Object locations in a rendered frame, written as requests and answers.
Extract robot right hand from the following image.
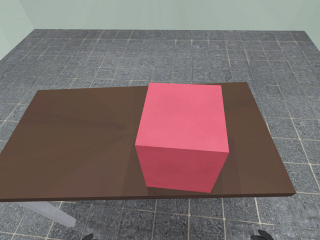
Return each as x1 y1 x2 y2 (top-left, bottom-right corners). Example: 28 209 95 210
250 229 274 240

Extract table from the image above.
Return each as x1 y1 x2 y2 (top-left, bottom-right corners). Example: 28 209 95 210
0 82 296 227

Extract carton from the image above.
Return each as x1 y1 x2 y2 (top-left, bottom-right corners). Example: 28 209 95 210
135 82 229 193

